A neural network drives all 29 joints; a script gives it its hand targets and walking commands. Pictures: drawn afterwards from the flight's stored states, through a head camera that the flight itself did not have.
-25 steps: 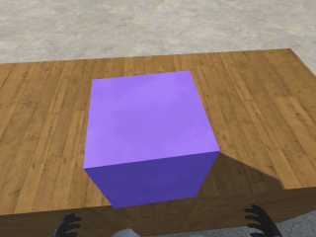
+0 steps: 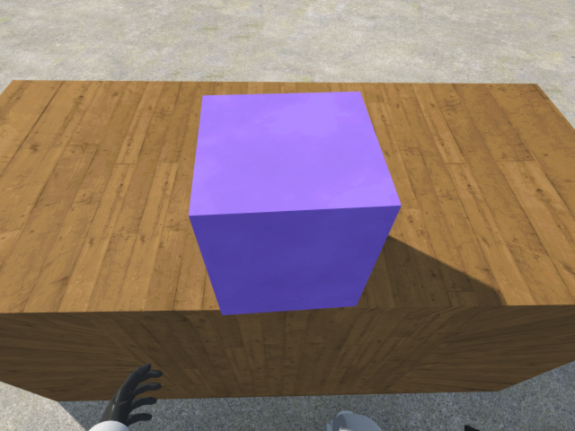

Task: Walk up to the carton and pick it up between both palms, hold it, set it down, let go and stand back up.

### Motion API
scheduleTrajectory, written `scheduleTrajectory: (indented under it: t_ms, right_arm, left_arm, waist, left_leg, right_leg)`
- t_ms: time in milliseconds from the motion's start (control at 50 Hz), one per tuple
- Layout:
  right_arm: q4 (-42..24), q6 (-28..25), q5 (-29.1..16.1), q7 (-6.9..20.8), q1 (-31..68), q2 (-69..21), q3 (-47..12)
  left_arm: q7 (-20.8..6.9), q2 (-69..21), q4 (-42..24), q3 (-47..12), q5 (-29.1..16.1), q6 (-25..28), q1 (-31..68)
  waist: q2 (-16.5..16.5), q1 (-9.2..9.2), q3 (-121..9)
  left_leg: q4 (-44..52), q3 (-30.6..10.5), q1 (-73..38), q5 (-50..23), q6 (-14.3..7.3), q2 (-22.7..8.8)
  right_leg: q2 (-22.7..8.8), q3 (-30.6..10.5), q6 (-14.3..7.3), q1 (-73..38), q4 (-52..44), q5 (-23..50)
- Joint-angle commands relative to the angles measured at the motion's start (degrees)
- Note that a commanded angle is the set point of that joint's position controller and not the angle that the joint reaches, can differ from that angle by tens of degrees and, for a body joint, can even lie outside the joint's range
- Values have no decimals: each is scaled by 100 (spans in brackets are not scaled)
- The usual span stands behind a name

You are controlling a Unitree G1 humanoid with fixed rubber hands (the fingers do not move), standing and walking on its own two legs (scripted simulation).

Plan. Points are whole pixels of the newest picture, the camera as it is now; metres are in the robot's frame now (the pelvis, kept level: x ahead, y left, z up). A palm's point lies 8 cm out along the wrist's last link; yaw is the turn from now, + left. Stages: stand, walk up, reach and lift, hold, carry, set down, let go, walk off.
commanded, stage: walk up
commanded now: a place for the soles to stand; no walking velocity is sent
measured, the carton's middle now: (286, 210) +0.40 +0.03 +0.08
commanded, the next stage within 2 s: none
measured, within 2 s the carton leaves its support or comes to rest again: neither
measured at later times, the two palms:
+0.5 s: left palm out of the picture +0.09 +0.27 -0.09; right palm out of the picture +0.13 -0.25 -0.07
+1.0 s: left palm out of the picture +0.09 +0.27 -0.10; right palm (476, 395) +0.19 -0.25 -0.07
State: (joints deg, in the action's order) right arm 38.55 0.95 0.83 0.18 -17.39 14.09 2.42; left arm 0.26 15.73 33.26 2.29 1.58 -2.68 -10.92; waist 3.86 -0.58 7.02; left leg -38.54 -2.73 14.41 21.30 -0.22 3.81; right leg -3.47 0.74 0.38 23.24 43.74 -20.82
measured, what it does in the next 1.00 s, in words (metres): stands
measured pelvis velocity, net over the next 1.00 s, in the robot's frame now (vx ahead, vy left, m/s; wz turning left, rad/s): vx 0.02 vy -0.02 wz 0.19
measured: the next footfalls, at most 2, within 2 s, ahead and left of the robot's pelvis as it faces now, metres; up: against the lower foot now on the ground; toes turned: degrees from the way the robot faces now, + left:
none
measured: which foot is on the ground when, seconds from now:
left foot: down 0.00-1.00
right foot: down 0.00-1.00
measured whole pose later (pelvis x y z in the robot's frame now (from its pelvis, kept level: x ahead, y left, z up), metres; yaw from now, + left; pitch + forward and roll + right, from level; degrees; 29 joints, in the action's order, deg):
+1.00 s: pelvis +0.02 -0.02 +0.00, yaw +11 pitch -1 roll -1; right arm 30.6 -0.1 0.7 -0.4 -18.2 15.5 2.3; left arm -0.6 17.7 38.4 0.6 1.2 -1.5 -12.2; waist 0.9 1.3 2.7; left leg -41.3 -14.1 16.9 22.9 1.8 4.1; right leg -3.6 10.1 -0.8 17.7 39.0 -19.8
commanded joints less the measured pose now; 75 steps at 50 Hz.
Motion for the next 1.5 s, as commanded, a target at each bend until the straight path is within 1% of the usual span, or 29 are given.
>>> scheduleTrajectory:
  t_ms: [0, 40, 60, 120, 160, 180, 220, 320, 360, 400, 460, 500, 620, 680, 760, 840, 880, 920, 960, 1020, 1080, 1140, 1180, 1240, 1320, 1360, 1420, 1440, 1480]
  right_arm:
    - [-741, -258, 3, -11, 367, 1021, 249]
    - [-794, -301, -14, 16, 256, 1019, 214]
    - [-767, -305, -69, 57, 62, 952, 197]
    - [-778, -232, -98, 49, -198, 855, 228]
    - [-848, -212, -77, 33, -139, 966, 264]
    - [-851, -212, -57, 31, -238, 931, 257]
    - [-895, -212, -25, 30, -292, 860, 247]
    - [-969, -256, -3, 21, -385, 853, 248]
    - [-1046, -276, -1, 2, -315, 880, 240]
    - [-1041, -289, -7, -9, -340, 918, 238]
    - [-1082, -276, -15, -18, -370, 910, 232]
    - [-1100, -269, -17, -26, -440, 908, 227]
    - [-1142, -253, -13, -45, -476, 947, 228]
    - [-1189, -237, -20, -55, -421, 1037, 250]
    - [-1262, -233, -16, -66, -327, 1065, 254]
    - [-1281, -220, -14, -78, -263, 1083, 250]
    - [-1269, -200, -8, -78, -319, 1058, 261]
    - [-1292, -191, -11, -81, -278, 1001, 250]
    - [-1295, -192, -14, -84, -282, 998, 255]
    - [-1305, -163, -26, -95, -290, 972, 246]
    - [-1286, -185, -21, -100, -303, 1040, 265]
    - [-1298, -188, -22, -96, -138, 1257, 335]
    - [-1305, -196, -8, -95, -30, 1253, 302]
    - [-1281, -185, 7, -96, 56, 1150, 260]
    - [-1260, -155, -9, -90, -122, 924, 220]
    - [-1287, -159, -5, -88, -170, 948, 228]
    - [-1270, -177, -30, -78, -165, 1097, 269]
    - [-1256, -180, -26, -76, -198, 1161, 298]
    - [-1255, -181, -1, -80, -36, 1324, 329]
  left_arm:
    - [-76, 733, -403, 135, -88, 192, 182]
    - [-75, 686, -295, 122, 7, 373, -8]
    - [-66, 758, -273, 124, 55, 418, 3]
    - [-87, 738, -141, 135, -6, 345, 7]
    - [-81, 686, -108, 96, -30, 329, -37]
    - [-78, 729, -70, 94, -32, 334, -88]
    - [-67, 795, -16, 100, -37, 351, -143]
    - [-71, 846, 4, 79, -44, 346, -25]
    - [-81, 822, 10, 66, -53, 336, -18]
    - [-75, 868, 10, 60, -40, 338, -47]
    - [-70, 910, 56, 53, -41, 317, -136]
    - [-63, 957, 20, 65, -40, 295, -68]
    - [-45, 1026, 64, 45, -42, 262, -111]
    - [-58, 988, 24, 35, -49, 211, -41]
    - [-57, 979, 6, 25, -48, 210, -66]
    - [-72, 990, 25, 9, -30, 220, -75]
    - [-66, 1034, 16, 44, -26, 215, -98]
    - [-68, 1059, 35, 48, -47, 210, -77]
    - [-71, 1091, 0, 60, -43, 205, -86]
    - [-76, 1153, 34, 59, -68, 176, -62]
    - [-88, 1117, -1, 50, -69, 143, 31]
    - [-100, 1059, -73, 34, -50, 108, -4]
    - [-108, 1016, -88, 36, -39, 116, -31]
    - [-103, 1027, -28, 34, -41, 191, -208]
    - [-68, 1224, 23, 89, -57, 214, -236]
    - [-65, 1255, -1, 93, -56, 197, -159]
    - [-80, 1161, -48, 74, -73, 134, -86]
    - [-93, 1151, -51, 87, -67, 115, -58]
    - [-107, 1036, -108, 53, -75, 93, -104]
  waist:
    - [-1172, 164, -150]
    - [-1160, 181, -518]
    - [-1117, 110, -697]
    - [-829, 96, -558]
    - [-799, 130, -233]
    - [-613, 100, -304]
    - [-635, 67, -333]
    - [-174, 20, -453]
    - [-325, 33, -452]
    - [-264, 79, -536]
    - [-428, 118, -651]
    - [-304, 96, -727]
    - [-412, 120, -819]
    - [-556, 164, -745]
    - [-680, 203, -724]
    - [-732, 194, -850]
    - [-561, 178, -947]
    - [-558, 174, -831]
    - [-305, 184, -826]
    - [-296, 159, -786]
    - [-220, 129, -709]
    - [-750, 183, -742]
    - [-864, 256, -609]
    - [-700, 289, -761]
    - [-220, 197, -778]
    - [-250, 151, -692]
    - [-456, 152, -688]
    - [-548, 113, -688]
    - [-703, 212, -575]
  left_leg:
    - [1847, -1883, 728, -12, -732, -1350]
    - [1304, -1231, 829, -1169, -358, -1007]
    - [1184, -1047, 923, -1191, -235, -880]
    - [1437, -1203, 1001, 95, -256, -780]
    - [1423, -1237, 1210, 72, -244, -726]
    - [1401, -1168, 1119, 246, -236, -680]
    - [1196, -1060, 949, 222, -217, -534]
    - [1020, -1105, 786, -61, -209, -453]
    - [1034, -1203, 743, -384, -209, -504]
    - [938, -1244, 832, -755, -215, -502]
    - [825, -1205, 823, -796, -189, -444]
    - [854, -1273, 858, -795, -190, -491]
    - [519, -1215, 833, -1225, -167, -403]
    - [726, -1471, 1029, -927, -239, -467]
    - [806, -1700, 1276, -1058, -270, -508]
    - [684, -1651, 1062, -1494, -272, -494]
    - [562, -1602, 1064, -1268, -238, -433]
    - [422, -1428, 986, -1393, -200, -386]
    - [173, -1289, 964, -1595, -174, -315]
    - [-105, -993, 714, -1353, -120, -240]
    - [245, -1244, 665, -1593, -203, -397]
    - [660, -1896, 1113, -1262, -395, -520]
    - [980, -2182, 1390, -1021, -492, -589]
    - [713, -1817, 1298, -1237, -335, -451]
    - [-100, -1000, 830, -1097, -90, -168]
    - [-156, -829, 621, -1165, -65, -207]
    - [236, -1254, 724, -1235, -215, -330]
    - [475, -1495, 818, -1165, -293, -418]
    - [998, -2187, 1335, -538, -483, -584]
  right_leg:
    - [71, -248, -56, -295, -726, 41]
    - [-40, -330, -160, -1169, -1410, 1232]
    - [-149, -493, -236, -1459, -1379, 1516]
    - [-190, -508, -300, -1272, -1409, 369]
    - [-214, -524, -290, -1161, -1529, 332]
    - [-270, -566, -315, -1074, -1631, 99]
    - [-403, -698, -381, -917, -1853, -236]
    - [-513, -585, -409, -815, -2001, -451]
    - [-480, -436, -382, -812, -1824, -35]
    - [-493, -337, -381, -1017, -1730, 180]
    - [-580, -300, -427, -1113, -1700, 204]
    - [-564, -164, -408, -1205, -1582, 232]
    - [-707, -118, -538, -1270, -1489, 652]
    - [-580, -11, -473, -1319, -1278, 526]
    - [-483, 21, -419, -1553, -1110, 971]
    - [-502, 65, -413, -1602, -1047, 1365]
    - [-565, 15, -465, -1606, -1156, 1117]
    - [-690, 16, -535, -1525, -1198, 1210]
    - [-782, 40, -584, -1536, -1276, 1427]
    - [-1024, 36, -758, -1175, -1494, 1153]
    - [-820, 284, -593, -1115, -1169, 1114]
    - [-480, 231, -425, -1410, -855, 1011]
    - [-296, 195, -314, -1550, -756, 922]
    - [-475, 98, -402, -1797, -1086, 1155]
    - [-1068, -68, -757, -1372, -1652, 908]
    - [-1197, 58, -829, -1123, -1657, 943]
    - [-831, 294, -625, -1081, -1344, 644]
    - [-707, 338, -523, -1134, -1146, 561]
    - [-332, 274, -326, -1356, -877, 354]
